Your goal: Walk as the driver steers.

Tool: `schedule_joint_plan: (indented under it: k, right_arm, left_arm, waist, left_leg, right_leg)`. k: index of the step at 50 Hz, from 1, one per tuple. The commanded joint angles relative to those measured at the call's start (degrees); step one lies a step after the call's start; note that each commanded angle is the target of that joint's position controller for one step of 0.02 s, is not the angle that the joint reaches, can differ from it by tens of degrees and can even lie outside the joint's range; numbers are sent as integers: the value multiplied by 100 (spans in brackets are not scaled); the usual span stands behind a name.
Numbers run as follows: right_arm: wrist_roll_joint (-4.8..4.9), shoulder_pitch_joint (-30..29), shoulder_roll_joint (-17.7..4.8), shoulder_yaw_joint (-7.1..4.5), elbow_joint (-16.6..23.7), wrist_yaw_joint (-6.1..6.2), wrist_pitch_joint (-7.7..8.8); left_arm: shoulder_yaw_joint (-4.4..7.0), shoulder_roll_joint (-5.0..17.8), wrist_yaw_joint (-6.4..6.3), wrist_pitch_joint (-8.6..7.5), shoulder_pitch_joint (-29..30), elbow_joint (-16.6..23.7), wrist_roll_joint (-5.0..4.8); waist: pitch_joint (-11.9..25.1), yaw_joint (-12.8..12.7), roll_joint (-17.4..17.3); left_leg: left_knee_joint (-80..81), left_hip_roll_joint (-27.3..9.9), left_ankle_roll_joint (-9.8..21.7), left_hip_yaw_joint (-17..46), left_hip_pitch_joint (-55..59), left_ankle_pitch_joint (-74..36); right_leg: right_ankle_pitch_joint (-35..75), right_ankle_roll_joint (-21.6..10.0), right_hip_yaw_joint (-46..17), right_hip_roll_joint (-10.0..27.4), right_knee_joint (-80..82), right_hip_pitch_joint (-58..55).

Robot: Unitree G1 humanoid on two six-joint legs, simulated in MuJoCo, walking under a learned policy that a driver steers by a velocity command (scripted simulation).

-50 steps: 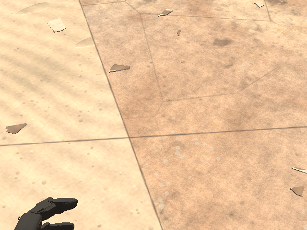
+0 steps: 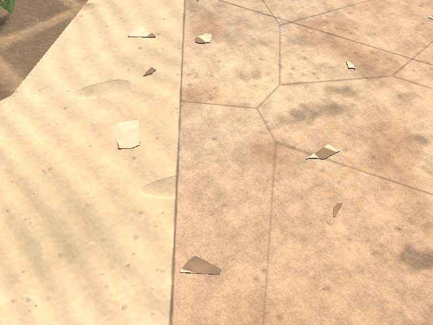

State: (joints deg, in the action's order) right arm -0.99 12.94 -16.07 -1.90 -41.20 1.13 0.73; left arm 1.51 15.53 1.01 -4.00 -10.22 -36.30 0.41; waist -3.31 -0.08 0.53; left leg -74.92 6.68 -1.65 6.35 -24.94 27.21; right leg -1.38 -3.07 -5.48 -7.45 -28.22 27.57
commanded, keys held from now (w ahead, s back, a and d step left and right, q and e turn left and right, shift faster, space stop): e+shift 0.24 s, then shift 0.50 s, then q+shift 0.26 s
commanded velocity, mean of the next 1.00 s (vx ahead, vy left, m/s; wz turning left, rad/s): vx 0.04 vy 0.00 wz -0.23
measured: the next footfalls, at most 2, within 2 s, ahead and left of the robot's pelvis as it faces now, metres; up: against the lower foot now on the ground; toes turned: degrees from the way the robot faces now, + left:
left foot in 0.38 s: +0.21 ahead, +0.10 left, +0.00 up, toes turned -27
right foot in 0.76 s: +0.07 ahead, -0.11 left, +0.00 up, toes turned -17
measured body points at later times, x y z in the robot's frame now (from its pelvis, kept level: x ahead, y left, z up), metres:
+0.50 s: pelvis +0.11 +0.03 +0.02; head +0.13 +0.05 +0.47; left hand +0.34 +0.26 -0.08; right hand +0.18 -0.29 -0.05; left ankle +0.18 +0.12 -0.72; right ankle +0.07 -0.09 -0.66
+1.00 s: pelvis +0.10 +0.02 +0.01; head +0.13 +0.02 +0.46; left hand +0.30 +0.26 -0.09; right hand +0.13 -0.29 -0.09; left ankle +0.13 +0.13 -0.67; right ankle +0.03 -0.10 -0.72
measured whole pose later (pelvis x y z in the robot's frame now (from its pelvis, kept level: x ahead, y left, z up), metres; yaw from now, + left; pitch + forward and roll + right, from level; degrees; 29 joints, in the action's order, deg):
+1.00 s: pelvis +0.10 +0.02 +0.01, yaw -13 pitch +0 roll -1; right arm 1.4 14.4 -18.8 -4.1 -42.0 0.0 -2.8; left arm 3.3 15.4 -3.3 1.5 -10.8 -41.3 0.1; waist -2.2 1.0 -0.9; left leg -55.8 -0.5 -3.2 -0.3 -27.2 26.3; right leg -18.3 1.6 2.8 2.0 -27.1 9.1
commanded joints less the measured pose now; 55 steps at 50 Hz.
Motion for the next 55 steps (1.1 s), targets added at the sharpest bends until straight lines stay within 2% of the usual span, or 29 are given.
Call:
schedule_joint_plan:
  k: [1,3,5,9,12,17,18,19,20,21,22,23,24,25,29,32,35,37,38,39,40,41,42,44,46,47,49,53,55]
  right_arm:
    - [-59,28,-606,-174,561,90,-77]
    - [-27,44,-396,-136,493,128,-60]
    - [-6,-127,-354,-141,481,153,-40]
    - [53,-570,-490,-200,479,134,-27]
    - [99,-907,-502,-225,514,87,73]
    - [117,-799,-598,-279,421,-32,249]
    - [101,-694,-587,-288,370,-44,264]
    - [48,-739,-666,-300,398,-38,250]
    - [-86,-1012,-940,-309,573,-9,190]
    - [-281,-784,-1084,-371,514,-31,155]
    - [-147,-811,-896,-340,527,-22,163]
    - [-20,-892,-688,-275,552,-8,149]
    - [66,-911,-603,-223,562,3,119]
    - [105,-893,-578,-180,543,-1,95]
    - [27,-616,-475,-88,403,-17,18]
    - [49,-498,-664,-127,328,-11,-40]
    - [73,-237,-814,-156,206,0,-96]
    - [171,-232,-727,-121,121,2,-87]
    - [185,26,-626,-84,13,-16,-30]
    - [133,64,-649,-78,19,-71,67]
    - [160,-57,-675,-121,164,-130,158]
    - [209,-413,-726,-138,225,-137,182]
    - [280,-605,-761,-181,327,-135,153]
    - [285,-470,-722,-243,375,-107,1]
    - [250,-220,-717,-336,365,-79,-168]
    - [246,-59,-604,-312,352,-69,-256]
    - [228,-81,-478,-254,430,-110,-344]
    - [272,-150,-604,-287,761,-339,-341]
    - [257,330,-709,-400,694,-327,-354]
  left_arm:
    - [298,918,-82,140,-87,548,-61]
    - [312,835,-108,235,-77,508,-67]
    - [397,996,-190,321,-240,438,-97]
    - [529,1160,-343,531,-272,460,-208]
    - [580,1126,-393,649,-373,462,-183]
    - [535,941,-407,717,-345,501,-137]
    - [497,879,-395,718,-280,510,-169]
    - [428,722,-363,713,-483,463,-174]
    - [360,587,-327,700,-785,438,-140]
    - [498,1037,-328,639,-645,521,-216]
    - [603,1424,-319,597,-682,409,-84]
    - [618,1425,-321,618,-669,254,-75]
    - [565,1200,-357,681,-697,140,-60]
    - [503,1021,-369,722,-719,112,-53]
    - [333,636,-381,676,-311,192,-139]
    - [236,464,-345,644,-117,178,-108]
    - [257,567,-321,593,-160,26,-151]
    - [247,510,-298,555,-452,-197,-117]
    - [249,585,-308,543,-423,-225,-41]
    - [311,896,-361,554,-524,-181,44]
    - [464,1320,-381,599,-573,-292,51]
    - [458,1128,-367,619,-645,-278,51]
    - [461,1103,-378,638,-656,-296,79]
    - [436,993,-449,599,-347,-164,87]
    - [379,853,-484,494,-52,-75,62]
    - [395,866,-476,451,219,-63,-20]
    - [434,924,-455,430,418,-80,-68]
    - [528,1137,-400,516,250,-174,-89]
    - [514,1061,-353,486,272,-218,-196]
  waist:
    - [869,92,-82]
    - [849,157,322]
    - [1109,118,494]
    - [1066,-3,720]
    - [867,-141,866]
    - [951,-131,959]
    - [957,-41,829]
    - [1088,-127,350]
    - [1021,-357,-856]
    - [778,-189,-1665]
    - [690,-202,-1092]
    - [601,-188,-657]
    - [568,-180,-468]
    - [464,-136,-498]
    - [497,22,-854]
    - [607,148,-1130]
    - [643,241,-1192]
    - [582,13,-1031]
    - [581,46,-865]
    - [734,42,-488]
    - [718,125,451]
    - [746,-167,648]
    - [514,-230,894]
    - [278,-222,1402]
    - [185,-37,951]
    - [139,117,805]
    - [152,87,790]
    - [528,-91,801]
    - [671,145,545]
  left_leg:
    - [327,-357,-34,250,-1170,-428]
    - [1498,-244,-24,65,-767,-491]
    - [2157,-109,-122,118,-536,-551]
    - [2979,-45,-198,356,-308,-1077]
    - [3489,-1,-195,447,-100,-1152]
    - [4729,-266,-7,297,759,-1578]
    - [5267,-391,82,231,1182,-2088]
    - [5547,-894,316,559,1748,-2477]
    - [5687,-1953,873,1543,2115,-3354]
    - [5850,-2634,1681,2411,1679,-3962]
    - [5719,-2699,1796,2361,1490,-3702]
    - [5583,-2339,1579,1850,1425,-3361]
    - [5528,-2047,1388,1565,1464,-3033]
    - [5524,-1990,1390,1491,1443,-3193]
    - [5517,-1552,1358,967,1779,-3306]
    - [5483,-1486,1341,911,1860,-3163]
    - [5400,-1623,1408,1157,1900,-3182]
    - [5258,-1537,1241,1095,1668,-3280]
    - [5280,-1449,1019,1152,1233,-3207]
    - [5120,-1336,764,1024,705,-2955]
    - [4873,-789,526,399,309,-2285]
    - [4386,-508,317,51,233,-1714]
    - [3976,-379,241,-112,-133,-1319]
    - [2597,-438,111,-412,-652,174]
    - [1146,-759,-90,-304,-970,726]
    - [1239,-935,-153,-275,-979,417]
    - [1753,-1078,-243,-508,-778,-163]
    - [3092,-963,-68,-1045,66,-653]
    - [4034,-685,184,-1243,839,-1392]
  right_leg:
    - [-459,-967,-2733,1494,1136,-1572]
    - [-126,-742,-2318,1093,1179,-1321]
    - [215,-753,-2413,1082,1088,-1469]
    - [-918,-523,-2721,981,1170,-1441]
    - [-1391,-510,-2968,881,1194,-1472]
    - [-348,-499,-3144,977,764,-1811]
    - [-406,-416,-3065,857,593,-1684]
    - [-1450,-247,-2789,596,158,-1391]
    - [-2910,46,-1952,-2,-905,-719]
    - [-3690,343,-1071,-490,-2208,-143]
    - [-3305,577,-1008,-144,-3104,9]
    - [-2953,675,-962,-82,-3435,35]
    - [-2753,767,-916,-78,-3752,78]
    - [-2638,845,-851,-87,-4115,203]
    - [-2386,984,-357,231,-3264,76]
    - [-2437,1028,119,613,-1761,-599]
    - [-2118,937,235,623,-622,-1083]
    - [-1014,714,305,586,799,-1730]
    - [-477,530,46,738,1080,-2319]
    - [280,347,-162,1152,628,-2946]
    - [467,35,-168,1357,144,-2849]
    - [62,-196,-264,1476,342,-2637]
    - [-72,-389,-594,1802,622,-2478]
    - [737,-902,-1150,2644,905,-2266]
    - [1588,-1096,-962,2945,915,-2093]
    - [1433,-902,-601,2752,896,-2058]
    - [1236,-693,-2,2440,854,-2040]
    - [1324,-588,544,2468,440,-2167]
    - [909,-300,882,2386,-288,-1893]
Velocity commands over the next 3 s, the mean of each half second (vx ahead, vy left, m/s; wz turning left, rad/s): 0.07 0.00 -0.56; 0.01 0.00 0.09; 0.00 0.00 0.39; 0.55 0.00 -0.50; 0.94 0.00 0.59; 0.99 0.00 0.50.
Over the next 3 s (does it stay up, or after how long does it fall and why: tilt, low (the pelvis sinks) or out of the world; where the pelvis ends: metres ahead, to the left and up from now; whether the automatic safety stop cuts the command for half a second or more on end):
stays up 1.05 -0.29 0.02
